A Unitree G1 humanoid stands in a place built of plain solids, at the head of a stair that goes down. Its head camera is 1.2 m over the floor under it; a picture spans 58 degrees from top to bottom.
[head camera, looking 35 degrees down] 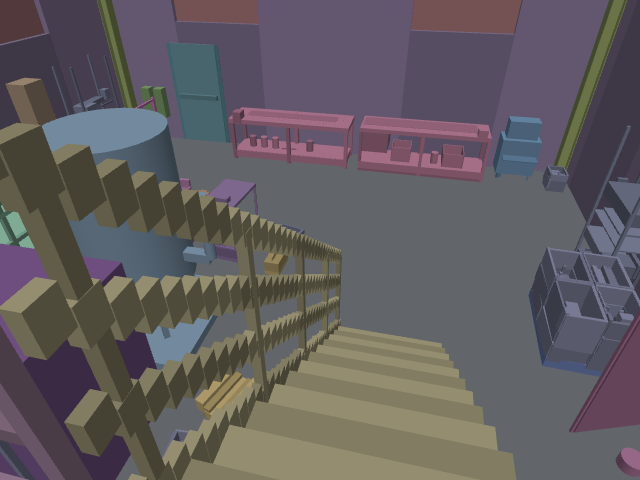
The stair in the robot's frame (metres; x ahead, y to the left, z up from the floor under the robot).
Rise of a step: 0.21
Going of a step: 0.26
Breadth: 1.22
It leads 13 degrees to the right of straight ahead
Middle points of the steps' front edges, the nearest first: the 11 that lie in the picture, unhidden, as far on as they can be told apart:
0.88 -0.18 -0.41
1.14 -0.24 -0.62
1.39 -0.30 -0.83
1.64 -0.35 -1.04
1.90 -0.41 -1.24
2.15 -0.47 -1.45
2.40 -0.53 -1.66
2.66 -0.59 -1.87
2.91 -0.64 -2.08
3.16 -0.70 -2.28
3.41 -0.76 -2.49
